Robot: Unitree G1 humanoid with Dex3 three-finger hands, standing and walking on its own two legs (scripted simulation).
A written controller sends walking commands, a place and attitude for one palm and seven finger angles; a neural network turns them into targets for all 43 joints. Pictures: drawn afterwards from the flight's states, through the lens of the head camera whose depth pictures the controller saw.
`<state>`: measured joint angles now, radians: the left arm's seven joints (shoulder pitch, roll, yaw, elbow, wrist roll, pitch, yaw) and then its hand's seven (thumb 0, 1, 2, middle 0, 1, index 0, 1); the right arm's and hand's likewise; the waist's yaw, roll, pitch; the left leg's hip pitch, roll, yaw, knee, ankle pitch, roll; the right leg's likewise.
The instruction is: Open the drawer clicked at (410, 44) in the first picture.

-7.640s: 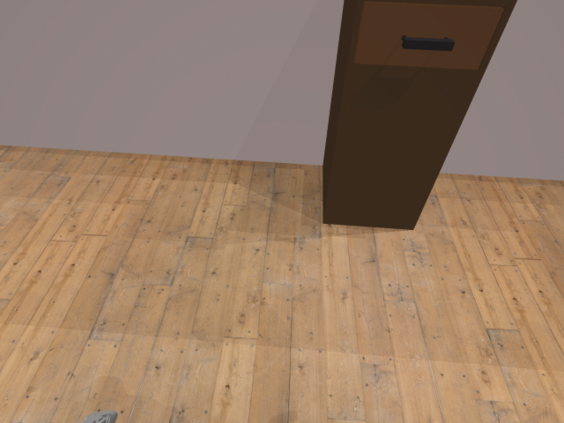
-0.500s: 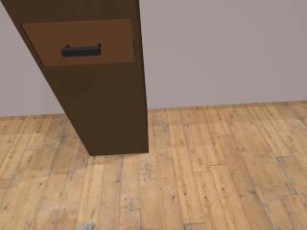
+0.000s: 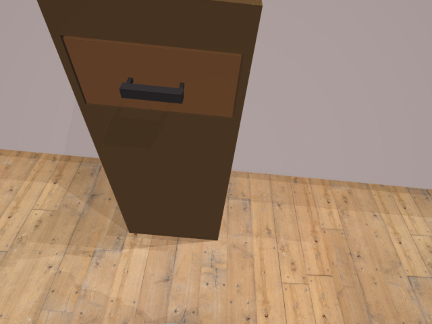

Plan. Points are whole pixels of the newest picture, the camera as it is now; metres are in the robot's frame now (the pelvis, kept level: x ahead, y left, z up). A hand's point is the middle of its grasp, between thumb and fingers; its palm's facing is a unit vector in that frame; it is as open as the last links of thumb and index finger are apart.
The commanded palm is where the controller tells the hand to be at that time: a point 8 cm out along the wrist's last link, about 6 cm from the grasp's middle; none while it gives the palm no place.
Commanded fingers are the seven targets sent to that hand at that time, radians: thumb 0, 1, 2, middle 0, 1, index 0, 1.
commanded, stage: come to a stop and stand still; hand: left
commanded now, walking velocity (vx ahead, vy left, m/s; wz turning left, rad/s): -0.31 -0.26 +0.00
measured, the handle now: (154, 88) +0.57 +0.23 +0.11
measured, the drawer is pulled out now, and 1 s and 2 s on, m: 0.00 0.00 0.00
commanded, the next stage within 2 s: look again from close up in 1.40 s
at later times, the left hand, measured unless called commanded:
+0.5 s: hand out of the picture +0.11 +0.15 -0.16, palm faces -0.02 -0.97 -0.26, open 7.3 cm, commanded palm none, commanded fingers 0.00 0.90 0.90 -0.20 -0.30 -0.20 -0.30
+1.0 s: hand out of the picture -0.01 +0.15 -0.16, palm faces +0.09 -0.97 -0.24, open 7.3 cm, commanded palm none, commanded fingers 0.00 0.90 0.90 -0.20 -0.30 -0.20 -0.30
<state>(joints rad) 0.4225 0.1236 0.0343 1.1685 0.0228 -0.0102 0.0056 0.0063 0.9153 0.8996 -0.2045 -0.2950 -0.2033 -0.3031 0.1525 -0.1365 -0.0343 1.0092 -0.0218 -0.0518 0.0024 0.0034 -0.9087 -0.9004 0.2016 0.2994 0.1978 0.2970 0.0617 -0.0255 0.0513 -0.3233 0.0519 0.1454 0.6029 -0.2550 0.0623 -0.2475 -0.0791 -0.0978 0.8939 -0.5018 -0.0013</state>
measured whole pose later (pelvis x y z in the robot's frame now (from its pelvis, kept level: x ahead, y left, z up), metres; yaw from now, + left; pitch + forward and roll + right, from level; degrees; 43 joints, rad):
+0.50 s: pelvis +0.02 -0.04 +0.01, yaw -2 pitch +0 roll +1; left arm 0.14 0.19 0.05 1.00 0.02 0.04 0.03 0.00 0.92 0.90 -0.20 -0.29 -0.20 -0.30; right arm 0.27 -0.14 -0.06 1.07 -0.02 0.02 -0.03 0.00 -0.91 -0.90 0.21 0.30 0.20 0.30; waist -0.03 0.01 0.07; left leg -0.28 0.08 0.16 0.51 -0.22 0.00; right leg -0.26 -0.06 -0.05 0.61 -0.31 0.04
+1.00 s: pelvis +0.00 -0.04 +0.01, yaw -1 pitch +1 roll +1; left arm 0.31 0.16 0.05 1.07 0.03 0.02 0.02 0.00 0.91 0.90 -0.21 -0.30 -0.21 -0.30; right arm 0.20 -0.24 -0.06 1.02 -0.01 0.03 0.00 0.01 -0.91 -0.90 0.20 0.30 0.20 0.30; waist 0.06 0.01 0.03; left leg -0.21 0.03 0.03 0.50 -0.27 -0.04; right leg -0.24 -0.08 -0.06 0.49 -0.26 0.02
